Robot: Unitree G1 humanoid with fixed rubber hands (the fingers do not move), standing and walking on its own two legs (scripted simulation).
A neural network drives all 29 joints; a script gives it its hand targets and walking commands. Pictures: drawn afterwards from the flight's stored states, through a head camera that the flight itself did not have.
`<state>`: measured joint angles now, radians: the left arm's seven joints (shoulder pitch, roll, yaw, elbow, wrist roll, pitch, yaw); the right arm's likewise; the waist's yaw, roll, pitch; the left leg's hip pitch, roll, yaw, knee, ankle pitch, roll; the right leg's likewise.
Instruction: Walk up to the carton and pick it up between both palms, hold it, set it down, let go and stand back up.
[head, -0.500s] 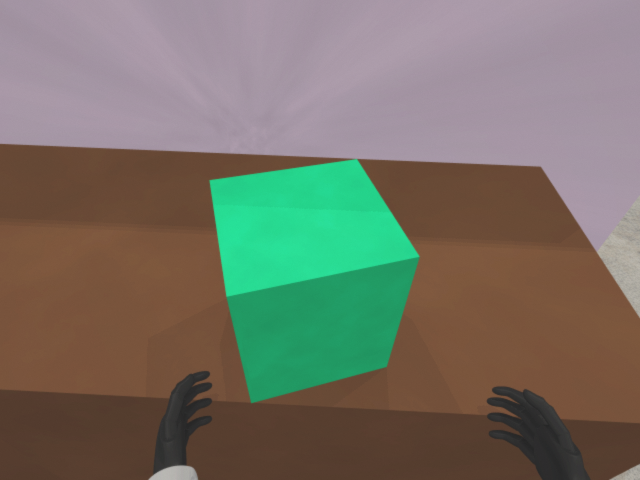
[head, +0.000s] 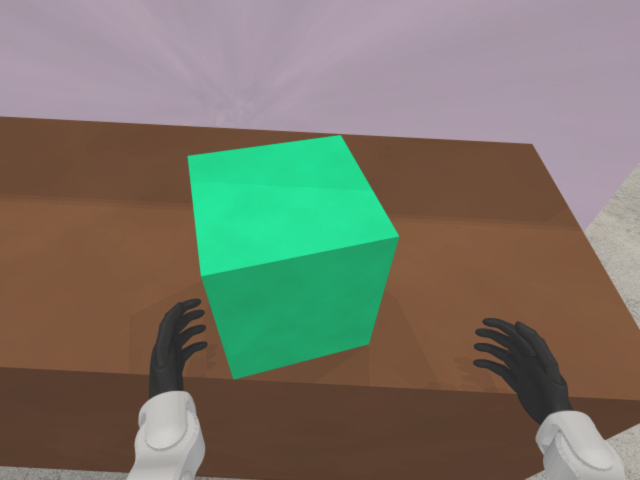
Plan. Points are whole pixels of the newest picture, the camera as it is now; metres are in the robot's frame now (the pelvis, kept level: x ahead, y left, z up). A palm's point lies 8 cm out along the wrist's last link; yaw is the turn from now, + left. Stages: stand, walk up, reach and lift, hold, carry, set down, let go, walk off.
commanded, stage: reach and lift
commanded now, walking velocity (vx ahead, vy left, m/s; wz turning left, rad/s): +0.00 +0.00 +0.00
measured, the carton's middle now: (286, 258) +0.39 +0.09 +0.04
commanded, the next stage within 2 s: none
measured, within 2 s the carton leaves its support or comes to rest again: neither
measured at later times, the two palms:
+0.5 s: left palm (146, 317) +0.25 +0.22 +0.10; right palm (518, 309) +0.31 -0.20 +0.08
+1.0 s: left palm (145, 268) +0.29 +0.23 +0.13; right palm (504, 236) +0.38 -0.18 +0.13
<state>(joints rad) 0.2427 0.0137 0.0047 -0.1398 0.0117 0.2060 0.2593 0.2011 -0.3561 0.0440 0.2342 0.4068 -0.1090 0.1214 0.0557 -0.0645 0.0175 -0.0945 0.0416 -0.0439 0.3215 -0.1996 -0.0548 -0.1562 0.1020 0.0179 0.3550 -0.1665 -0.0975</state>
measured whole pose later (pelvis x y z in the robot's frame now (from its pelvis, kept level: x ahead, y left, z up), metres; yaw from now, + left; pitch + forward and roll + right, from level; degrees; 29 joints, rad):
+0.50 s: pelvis +0.00 +0.02 +0.00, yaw -1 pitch -3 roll +0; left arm 0.02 0.02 0.08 -0.34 -0.04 0.61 0.25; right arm -0.13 -0.44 0.04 0.25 0.46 0.15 0.07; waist 0.08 -0.02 0.04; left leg -0.06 0.04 -0.01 0.31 -0.20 -0.04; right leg -0.12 0.10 0.05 0.32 -0.14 -0.08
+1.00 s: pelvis -0.01 +0.00 +0.00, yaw +0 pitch +1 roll +1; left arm -0.31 0.07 0.21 -0.18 -0.08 0.79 0.22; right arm -0.49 -0.46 0.07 0.37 0.46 0.33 0.02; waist 0.10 -0.02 0.00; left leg -0.16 0.04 -0.03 0.31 -0.17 -0.06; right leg -0.23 0.10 0.03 0.35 -0.14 -0.09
